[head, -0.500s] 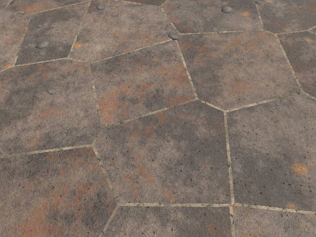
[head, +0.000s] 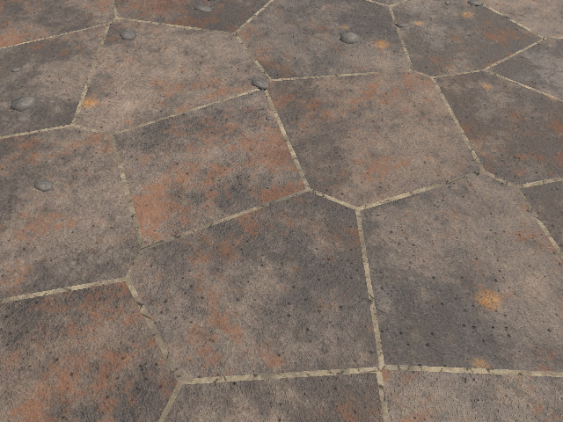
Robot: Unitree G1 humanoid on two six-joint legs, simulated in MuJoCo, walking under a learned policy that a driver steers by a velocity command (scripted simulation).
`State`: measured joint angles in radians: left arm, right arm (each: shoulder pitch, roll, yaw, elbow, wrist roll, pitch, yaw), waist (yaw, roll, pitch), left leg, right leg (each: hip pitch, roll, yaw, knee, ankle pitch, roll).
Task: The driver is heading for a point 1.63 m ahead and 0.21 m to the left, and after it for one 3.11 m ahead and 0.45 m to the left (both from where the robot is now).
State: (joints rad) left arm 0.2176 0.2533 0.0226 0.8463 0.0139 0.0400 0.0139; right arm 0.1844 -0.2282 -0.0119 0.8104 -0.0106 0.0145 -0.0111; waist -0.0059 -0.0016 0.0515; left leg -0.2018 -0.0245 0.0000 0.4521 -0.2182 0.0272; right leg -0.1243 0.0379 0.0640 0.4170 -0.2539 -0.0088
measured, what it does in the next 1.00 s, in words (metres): walks ahead: right foot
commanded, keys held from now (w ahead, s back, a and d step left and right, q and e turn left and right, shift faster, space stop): no key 0.02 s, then w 0.98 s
